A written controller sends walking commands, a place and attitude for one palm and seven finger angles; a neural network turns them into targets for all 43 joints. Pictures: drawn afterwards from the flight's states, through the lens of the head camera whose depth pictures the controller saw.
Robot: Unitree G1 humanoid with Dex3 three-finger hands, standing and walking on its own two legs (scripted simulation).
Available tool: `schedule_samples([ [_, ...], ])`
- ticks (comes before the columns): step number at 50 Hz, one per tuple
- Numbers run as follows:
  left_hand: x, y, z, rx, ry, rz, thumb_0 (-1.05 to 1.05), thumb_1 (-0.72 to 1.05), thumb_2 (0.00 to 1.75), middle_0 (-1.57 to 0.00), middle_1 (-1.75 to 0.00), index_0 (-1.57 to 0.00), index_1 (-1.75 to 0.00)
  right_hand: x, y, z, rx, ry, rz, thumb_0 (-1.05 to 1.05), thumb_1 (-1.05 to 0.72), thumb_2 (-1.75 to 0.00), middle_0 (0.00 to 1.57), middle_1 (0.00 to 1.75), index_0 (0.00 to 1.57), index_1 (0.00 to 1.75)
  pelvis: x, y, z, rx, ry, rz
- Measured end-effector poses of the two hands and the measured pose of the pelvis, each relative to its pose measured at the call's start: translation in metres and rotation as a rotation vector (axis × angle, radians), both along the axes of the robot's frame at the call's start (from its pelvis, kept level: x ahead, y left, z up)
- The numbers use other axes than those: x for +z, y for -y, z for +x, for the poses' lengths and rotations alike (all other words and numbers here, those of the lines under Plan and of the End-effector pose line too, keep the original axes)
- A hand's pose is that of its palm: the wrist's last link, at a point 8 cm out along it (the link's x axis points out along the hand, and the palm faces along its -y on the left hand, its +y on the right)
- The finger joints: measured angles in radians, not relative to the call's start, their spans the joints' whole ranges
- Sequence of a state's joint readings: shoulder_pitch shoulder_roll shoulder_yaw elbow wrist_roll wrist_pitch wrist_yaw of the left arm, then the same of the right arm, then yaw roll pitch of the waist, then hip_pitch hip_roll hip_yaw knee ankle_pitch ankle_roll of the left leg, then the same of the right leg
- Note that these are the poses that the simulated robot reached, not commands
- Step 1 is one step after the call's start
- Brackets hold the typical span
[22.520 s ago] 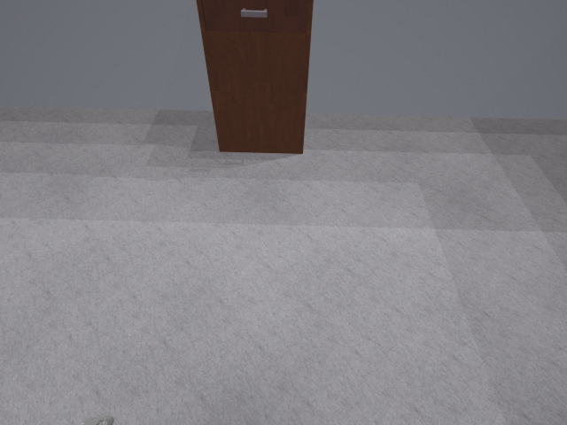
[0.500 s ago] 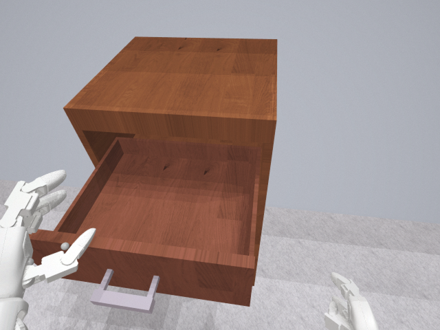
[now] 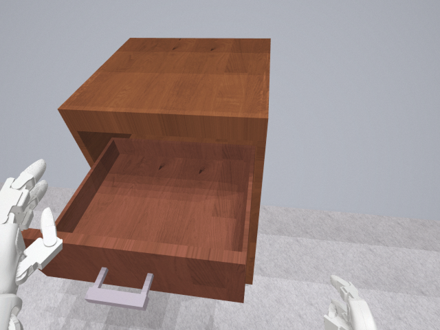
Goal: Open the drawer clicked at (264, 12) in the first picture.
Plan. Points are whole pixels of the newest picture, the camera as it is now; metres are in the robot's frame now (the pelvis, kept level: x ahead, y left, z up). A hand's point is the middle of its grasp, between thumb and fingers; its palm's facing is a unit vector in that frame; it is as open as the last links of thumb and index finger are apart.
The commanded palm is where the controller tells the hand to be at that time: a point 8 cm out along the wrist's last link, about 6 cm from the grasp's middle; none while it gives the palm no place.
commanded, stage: step back with the hand held close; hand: left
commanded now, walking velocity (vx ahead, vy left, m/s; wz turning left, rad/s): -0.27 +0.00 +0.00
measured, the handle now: (121, 287) +0.19 +0.21 -0.01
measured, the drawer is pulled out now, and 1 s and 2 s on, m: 0.29 0.29 0.29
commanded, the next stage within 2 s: stop stepping back and stand still in 1.34 s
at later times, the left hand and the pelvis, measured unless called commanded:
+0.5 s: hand (43, 261) +0.16 +0.25 +0.15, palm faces +0.31 -0.79 -0.53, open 7.4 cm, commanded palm +0.10 +0.29 +0.17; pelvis -0.04 +0.02 -0.01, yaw -1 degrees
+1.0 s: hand out of the picture +0.10 +0.27 +0.16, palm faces +0.35 -0.77 -0.54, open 7.4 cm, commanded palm +0.04 +0.31 +0.17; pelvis -0.09 +0.03 -0.02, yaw +0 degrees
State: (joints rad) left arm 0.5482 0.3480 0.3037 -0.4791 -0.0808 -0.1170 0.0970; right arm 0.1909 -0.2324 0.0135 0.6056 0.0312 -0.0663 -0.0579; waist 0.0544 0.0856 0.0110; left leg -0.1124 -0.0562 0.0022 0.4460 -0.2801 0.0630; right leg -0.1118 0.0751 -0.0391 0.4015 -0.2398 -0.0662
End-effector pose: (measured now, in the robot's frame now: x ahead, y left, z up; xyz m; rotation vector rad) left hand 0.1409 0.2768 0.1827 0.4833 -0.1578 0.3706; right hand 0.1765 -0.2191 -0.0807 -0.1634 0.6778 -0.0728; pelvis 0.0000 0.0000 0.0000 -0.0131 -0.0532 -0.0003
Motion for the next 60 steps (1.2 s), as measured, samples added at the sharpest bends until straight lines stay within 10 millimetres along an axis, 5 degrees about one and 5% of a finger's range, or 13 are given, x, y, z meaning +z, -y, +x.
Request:
schedule_samples([
  [4,0.012,-0.006,0.004,-0.012,0.051,0.078,0.02,0.89,0.90,-0.21,-0.30,-0.21,-0.30,0.000,0.007,-0.007,-0.019,-0.020,-0.008,0.01,-0.90,-0.90,0.20,0.30,0.20,0.29,0.000,0.001,-0.006,-0.006,-0.029,-0.004],
  [14,-0.014,0.002,0.005,-0.119,-0.080,0.082,0.02,0.89,0.90,-0.21,-0.30,-0.21,-0.30,0.000,0.024,-0.036,-0.124,-0.080,-0.061,0.01,-0.90,-0.90,0.20,0.30,0.20,0.29,-0.005,-0.010,-0.019,-0.021,-0.078,0.010],
  [30,-0.008,-0.008,-0.028,-0.066,0.009,0.115,0.02,0.89,0.90,-0.21,-0.30,-0.21,-0.30,-0.012,-0.005,-0.058,-0.062,-0.051,-0.033,0.01,-0.90,-0.90,0.20,0.30,0.20,0.29,-0.016,-0.013,-0.047,-0.026,-0.063,0.029],
  [38,-0.011,-0.002,-0.038,-0.090,0.055,0.047,0.02,0.89,0.90,-0.21,-0.30,-0.21,-0.30,-0.009,0.002,-0.082,-0.067,-0.111,-0.053,0.01,-0.90,-0.90,0.21,0.30,0.20,0.30,-0.013,-0.010,-0.058,0.019,-0.078,0.015],
  [49,-0.005,-0.035,-0.071,-0.081,0.034,0.163,0.02,0.89,0.90,-0.22,-0.30,-0.21,-0.30,-0.001,-0.005,-0.096,-0.093,-0.049,-0.104,0.01,-0.90,-0.90,0.20,0.30,0.20,0.29,-0.017,-0.028,-0.087,0.005,-0.075,0.035],
  [55,-0.004,-0.018,-0.089,-0.073,0.089,0.102,0.02,0.89,0.90,-0.21,-0.30,-0.21,-0.30,-0.008,-0.023,-0.103,-0.026,-0.012,-0.033,0.01,-0.90,-0.90,0.20,0.30,0.20,0.29,-0.018,-0.020,-0.111,-0.015,-0.069,0.007],
  [60,-0.011,-0.006,-0.110,-0.117,0.067,0.043,0.01,0.89,0.90,-0.21,-0.30,-0.21,-0.30,-0.007,-0.022,-0.129,-0.032,-0.058,-0.030,0.01,-0.90,-0.90,0.21,0.30,0.20,0.30,-0.013,-0.018,-0.133,0.012,-0.085,0.021],
])
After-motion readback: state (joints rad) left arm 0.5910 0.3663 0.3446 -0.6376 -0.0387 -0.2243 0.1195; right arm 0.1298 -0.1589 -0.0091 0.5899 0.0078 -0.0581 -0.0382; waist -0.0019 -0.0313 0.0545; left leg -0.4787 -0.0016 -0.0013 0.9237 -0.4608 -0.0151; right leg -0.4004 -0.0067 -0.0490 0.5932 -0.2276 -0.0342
